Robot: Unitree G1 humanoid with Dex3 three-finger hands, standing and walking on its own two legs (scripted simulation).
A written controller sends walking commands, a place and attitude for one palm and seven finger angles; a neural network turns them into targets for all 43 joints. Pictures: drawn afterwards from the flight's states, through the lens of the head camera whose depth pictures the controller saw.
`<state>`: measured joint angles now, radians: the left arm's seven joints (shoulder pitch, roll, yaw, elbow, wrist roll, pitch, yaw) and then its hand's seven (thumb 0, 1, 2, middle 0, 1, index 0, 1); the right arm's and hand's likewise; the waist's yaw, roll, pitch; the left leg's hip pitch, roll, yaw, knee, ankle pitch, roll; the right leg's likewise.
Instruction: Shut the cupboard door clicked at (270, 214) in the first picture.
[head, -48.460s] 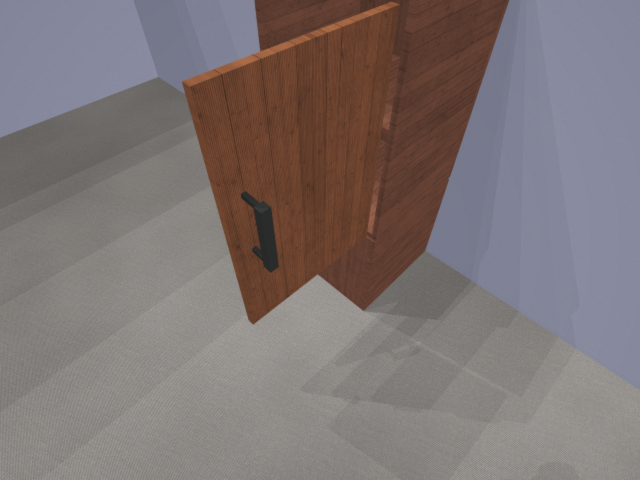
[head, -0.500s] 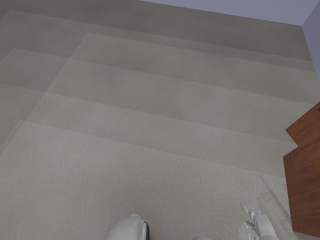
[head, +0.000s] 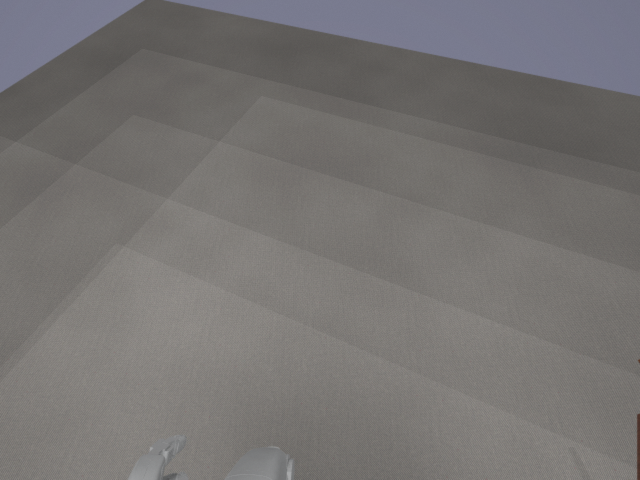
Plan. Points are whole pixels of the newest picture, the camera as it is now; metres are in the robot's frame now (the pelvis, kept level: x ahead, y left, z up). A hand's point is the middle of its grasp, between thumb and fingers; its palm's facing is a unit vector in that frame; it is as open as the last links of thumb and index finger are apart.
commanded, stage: walk to a spot facing it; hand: left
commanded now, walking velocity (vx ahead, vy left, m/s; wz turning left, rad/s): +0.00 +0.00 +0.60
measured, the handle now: out of the picture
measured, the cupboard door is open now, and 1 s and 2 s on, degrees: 32 32 32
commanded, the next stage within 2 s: none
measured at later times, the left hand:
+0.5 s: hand out of the picture +0.07 +0.24 -0.15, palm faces +0.31 -0.90 -0.30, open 7.4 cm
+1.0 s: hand out of the picture -0.05 +0.20 -0.19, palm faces +0.61 -0.75 -0.24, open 7.4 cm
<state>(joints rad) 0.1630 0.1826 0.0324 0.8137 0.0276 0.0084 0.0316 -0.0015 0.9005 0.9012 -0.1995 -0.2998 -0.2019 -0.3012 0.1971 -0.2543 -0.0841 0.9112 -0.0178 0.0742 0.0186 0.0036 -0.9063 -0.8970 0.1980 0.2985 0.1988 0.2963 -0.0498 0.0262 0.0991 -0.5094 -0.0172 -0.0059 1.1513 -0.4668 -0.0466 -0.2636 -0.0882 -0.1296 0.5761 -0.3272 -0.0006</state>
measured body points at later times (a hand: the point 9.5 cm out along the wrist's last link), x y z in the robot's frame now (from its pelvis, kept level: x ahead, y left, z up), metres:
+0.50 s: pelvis +0.04 +0.00 +0.00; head +0.08 +0.01 +0.45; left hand +0.05 +0.29 -0.13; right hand +0.20 -0.22 -0.14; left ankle +0.01 +0.12 -0.73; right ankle +0.08 -0.13 -0.71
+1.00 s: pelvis +0.04 +0.00 -0.01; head +0.07 +0.06 +0.44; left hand -0.08 +0.24 -0.17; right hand +0.28 -0.14 -0.13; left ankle -0.02 +0.08 -0.73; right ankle +0.09 -0.13 -0.68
